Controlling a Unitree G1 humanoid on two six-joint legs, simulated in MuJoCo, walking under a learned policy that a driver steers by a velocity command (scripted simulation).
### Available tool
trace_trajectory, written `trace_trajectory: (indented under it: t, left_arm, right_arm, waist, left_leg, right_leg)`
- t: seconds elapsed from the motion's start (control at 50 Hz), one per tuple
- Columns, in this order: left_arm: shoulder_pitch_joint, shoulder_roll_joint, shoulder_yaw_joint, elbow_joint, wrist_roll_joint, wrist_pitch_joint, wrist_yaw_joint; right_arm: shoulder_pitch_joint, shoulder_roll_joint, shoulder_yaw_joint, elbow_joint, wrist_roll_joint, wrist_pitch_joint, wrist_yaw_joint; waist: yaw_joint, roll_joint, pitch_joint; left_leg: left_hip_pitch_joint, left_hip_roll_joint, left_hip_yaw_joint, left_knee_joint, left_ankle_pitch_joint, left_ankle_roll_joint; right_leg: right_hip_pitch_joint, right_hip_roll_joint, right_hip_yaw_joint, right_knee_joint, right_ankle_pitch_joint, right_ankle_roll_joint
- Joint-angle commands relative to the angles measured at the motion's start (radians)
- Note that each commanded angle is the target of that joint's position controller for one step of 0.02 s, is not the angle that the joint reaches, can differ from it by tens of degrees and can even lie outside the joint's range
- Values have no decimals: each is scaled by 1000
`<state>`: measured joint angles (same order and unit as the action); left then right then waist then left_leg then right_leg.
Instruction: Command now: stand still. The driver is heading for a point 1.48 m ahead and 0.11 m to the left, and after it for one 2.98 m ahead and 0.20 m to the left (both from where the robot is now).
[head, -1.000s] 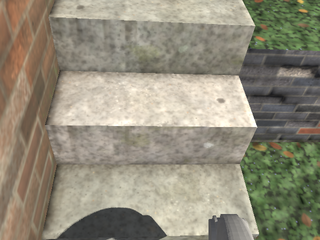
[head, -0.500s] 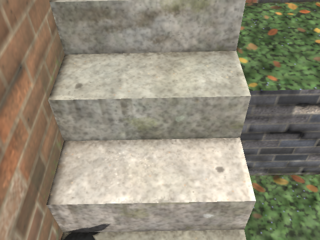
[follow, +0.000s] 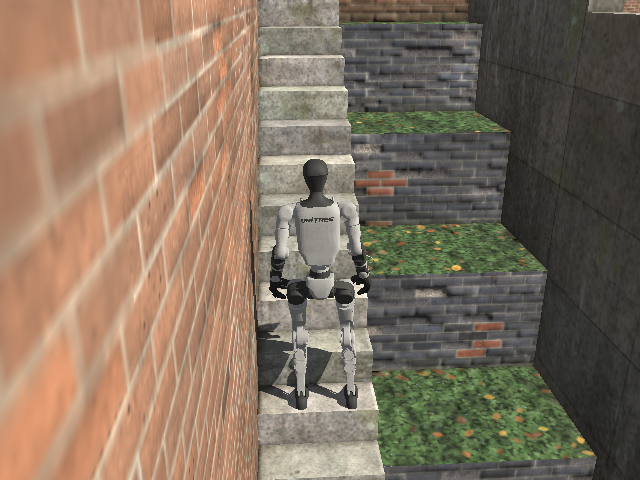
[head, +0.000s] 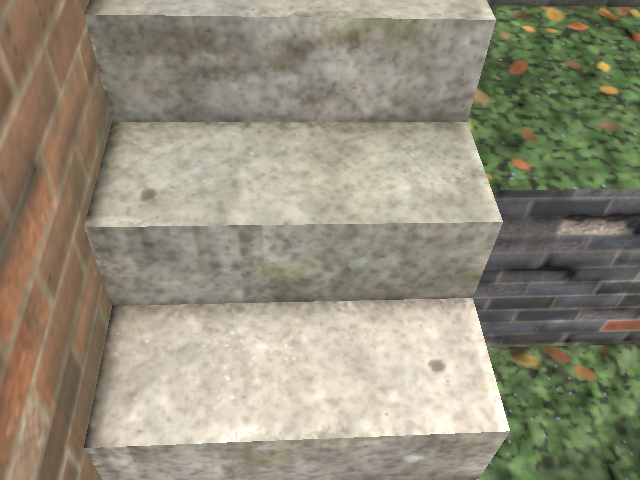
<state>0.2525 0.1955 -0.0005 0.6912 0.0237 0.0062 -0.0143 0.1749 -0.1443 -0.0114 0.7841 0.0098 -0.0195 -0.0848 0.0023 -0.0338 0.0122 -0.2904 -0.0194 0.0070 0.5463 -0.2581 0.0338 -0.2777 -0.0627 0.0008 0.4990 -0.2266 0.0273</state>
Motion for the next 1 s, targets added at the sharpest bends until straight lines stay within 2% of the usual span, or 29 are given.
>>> trace_trajectory:
  t: [0.02,0.06,0.08,0.1,0.12,0.16,0.18,0.26,0.28,0.36,0.42,0.44,0.48,0.5,0.52,0.56,0.6,0.66,0.7,0.74,0.78,0.8,0.84,0.9,0.92,0.96,1.0]
  left_arm:
    - [5,62,14,-88,4,-15,3]
    - [5,61,13,-98,6,-15,4]
    - [4,49,13,-96,6,-12,11]
    - [5,53,13,-100,8,-10,14]
    - [8,62,16,-107,12,-9,15]
    - [8,62,17,-117,13,-10,14]
    - [18,68,20,-116,5,-21,10]
    - [12,72,25,-127,4,-29,10]
    - [15,65,22,-126,3,-28,11]
    - [26,72,25,-122,4,-26,19]
    - [40,84,30,-112,-3,-30,18]
    - [57,80,30,-101,-2,-29,18]
    - [88,96,40,-79,0,-21,19]
    - [103,105,43,-70,-2,-21,23]
    - [92,107,46,-73,-1,-22,17]
    - [98,114,49,-61,-2,-24,14]
    - [102,110,49,-51,-5,-29,11]
    - [106,91,40,-37,-5,-44,8]
    - [119,79,34,-25,1,-55,6]
    - [130,74,33,-12,7,-68,-4]
    - [131,80,36,-4,10,-80,-8]
    - [115,75,36,-10,10,-82,-8]
    - [91,88,41,-18,-1,-87,-7]
    - [95,96,40,-17,-12,-84,-5]
    - [97,105,42,-13,-12,-81,-3]
    - [101,118,44,-11,-6,-74,0]
    - [62,118,41,-7,-4,-74,-3]
  right_arm:
    - [-34,-121,-31,-74,-5,-9,0]
    - [-50,-118,-31,-80,-8,-6,4]
    - [-40,-125,-33,-69,-10,4,3]
    - [-45,-122,-32,-73,-10,10,5]
    - [-50,-132,-37,-70,-8,14,10]
    - [-69,-128,-36,-71,-8,16,14]
    - [-50,-150,-45,-64,-18,17,20]
    - [-76,-142,-41,-67,-19,14,28]
    - [-65,-146,-42,-70,-21,17,30]
    - [-69,-155,-43,-64,-17,21,28]
    - [-60,-154,-40,-59,-13,22,22]
    - [-53,-156,-39,-54,-14,23,22]
    - [-48,-171,-42,-49,-16,24,25]
    - [-59,-158,-38,-53,-19,22,33]
    - [-42,-158,-35,-49,-23,17,38]
    - [-21,-173,-39,-40,-25,11,43]
    - [-4,-191,-42,-32,-26,6,44]
    - [2,-218,-50,-27,-20,4,45]
    - [12,-226,-53,-25,-15,5,44]
    - [14,-228,-51,-21,-11,2,47]
    - [14,-215,-44,-16,-12,-6,48]
    - [33,-208,-42,-2,-11,-16,48]
    - [55,-207,-36,15,-13,-29,46]
    - [58,-203,-24,19,-10,-39,41]
    - [42,-206,-21,11,-8,-35,36]
    - [56,-206,-18,3,1,-32,34]
    - [77,-215,-19,-5,-2,-31,32]
  waist:
    - [1,78,-83]
    - [1,62,-73]
    - [0,67,-50]
    - [-2,50,-41]
    - [2,46,-49]
    - [4,40,-55]
    - [9,22,-48]
    - [12,13,-64]
    - [9,11,-50]
    - [16,-1,-47]
    - [18,5,-41]
    - [19,8,-53]
    - [23,-7,-30]
    - [24,-3,-29]
    - [14,-4,-8]
    - [7,-8,8]
    - [3,18,27]
    - [6,92,48]
    - [10,115,51]
    - [13,100,45]
    - [16,62,36]
    - [11,31,23]
    - [12,-4,-22]
    - [25,5,-94]
    - [33,40,-115]
    - [41,38,-122]
    - [19,27,-115]
  left_leg:
    - [112,134,-140,-90,296,19]
    - [96,125,-124,-85,266,17]
    - [62,123,-111,-82,178,16]
    - [44,119,-109,-84,134,15]
    - [42,116,-101,-79,126,16]
    - [32,111,-93,-74,118,15]
    - [32,109,-88,-70,110,10]
    - [22,99,-74,-67,91,3]
    - [16,99,-72,-75,52,-2]
    - [9,95,-71,-81,19,-8]
    - [24,94,-75,-81,46,-5]
    - [24,89,-73,-85,-1,-2]
    - [-18,70,-65,-72,-113,13]
    - [-19,60,-59,-64,-135,17]
    - [-38,59,-53,-59,-154,19]
    - [-48,61,-59,-63,-201,29]
    - [-46,77,-88,-95,-254,44]
    - [-26,120,-161,-165,-332,73]
    - [5,141,-196,-188,-347,87]
    - [22,142,-192,-168,-308,89]
    - [30,124,-146,-134,-181,88]
    - [51,119,-118,-110,-72,82]
    - [103,107,-74,-56,155,75]
    - [174,110,-58,-10,473,62]
    - [173,103,-48,13,538,71]
    - [150,104,-49,53,563,79]
    - [147,101,-52,48,569,77]
  right_leg:
    - [-53,-26,22,-43,13,-58]
    - [-57,-30,26,-46,17,-60]
    - [-65,-26,20,-43,8,-59]
    - [-67,-26,24,-44,10,-61]
    - [-64,-33,26,-40,23,-66]
    - [-60,-36,31,-39,27,-70]
    - [-62,-42,31,-41,41,-79]
    - [-38,-54,46,-45,70,-94]
    - [-36,-57,60,-51,47,-95]
    - [-26,-58,68,-75,-4,-98]
    - [-19,-56,61,-87,37,-98]
    - [-9,-48,59,-98,-42,-104]
    - [-8,-36,73,-126,-241,-125]
    - [-20,-48,97,-150,-293,-134]
    - [-27,-49,108,-160,-321,-144]
    - [-37,-48,117,-165,-355,-160]
    - [-57,-31,97,-145,-348,-165]
    - [-82,13,24,-75,-260,-161]
    - [-96,30,-13,-42,-195,-159]
    - [-78,31,-16,-55,-161,-161]
    - [-8,17,4,-100,-91,-173]
    - [29,6,16,-115,-18,-176]
    - [104,-15,30,-117,215,-168]
    - [179,-19,11,-83,470,-130]
    - [205,-27,6,-70,527,-127]
    - [239,-25,2,-59,557,-129]
    - [225,-23,-11,-18,633,-126]
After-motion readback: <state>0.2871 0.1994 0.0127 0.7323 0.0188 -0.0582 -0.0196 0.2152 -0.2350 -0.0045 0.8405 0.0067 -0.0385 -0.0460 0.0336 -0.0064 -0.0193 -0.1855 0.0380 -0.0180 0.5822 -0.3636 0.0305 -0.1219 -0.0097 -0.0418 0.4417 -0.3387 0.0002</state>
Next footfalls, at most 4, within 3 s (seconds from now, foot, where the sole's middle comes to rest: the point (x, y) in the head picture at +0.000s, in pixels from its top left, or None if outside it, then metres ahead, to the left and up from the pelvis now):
none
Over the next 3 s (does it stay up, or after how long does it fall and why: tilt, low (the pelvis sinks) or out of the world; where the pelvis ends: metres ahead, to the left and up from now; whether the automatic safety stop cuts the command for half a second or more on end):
stays up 0.13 -0.06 0.01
